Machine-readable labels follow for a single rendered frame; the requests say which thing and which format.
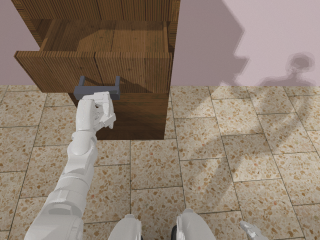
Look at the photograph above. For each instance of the left robot shin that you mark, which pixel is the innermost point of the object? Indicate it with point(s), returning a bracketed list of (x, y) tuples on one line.
[(129, 216)]

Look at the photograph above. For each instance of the left robot hand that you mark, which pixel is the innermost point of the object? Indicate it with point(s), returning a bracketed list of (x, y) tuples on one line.
[(87, 112)]

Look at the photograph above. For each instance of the left robot forearm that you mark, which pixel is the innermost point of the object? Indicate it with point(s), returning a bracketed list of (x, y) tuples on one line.
[(69, 195)]

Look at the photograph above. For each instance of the drawer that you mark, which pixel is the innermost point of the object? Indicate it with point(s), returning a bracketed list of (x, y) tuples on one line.
[(100, 50)]

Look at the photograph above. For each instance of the right robot shin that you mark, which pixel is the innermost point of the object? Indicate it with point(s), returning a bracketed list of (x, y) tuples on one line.
[(187, 210)]

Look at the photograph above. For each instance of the robot shin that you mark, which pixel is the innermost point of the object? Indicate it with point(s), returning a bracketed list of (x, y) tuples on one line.
[(129, 216), (187, 210)]

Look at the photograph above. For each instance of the robot left upper arm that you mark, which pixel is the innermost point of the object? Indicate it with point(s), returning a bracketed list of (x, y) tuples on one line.
[(57, 227)]

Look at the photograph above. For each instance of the handle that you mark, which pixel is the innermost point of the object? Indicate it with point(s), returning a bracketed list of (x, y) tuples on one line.
[(81, 90)]

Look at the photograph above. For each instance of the cabinet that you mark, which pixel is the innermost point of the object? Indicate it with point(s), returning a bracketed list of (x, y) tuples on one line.
[(139, 116)]

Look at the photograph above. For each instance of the right robot hand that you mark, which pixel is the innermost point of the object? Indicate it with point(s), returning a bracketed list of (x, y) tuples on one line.
[(252, 230)]

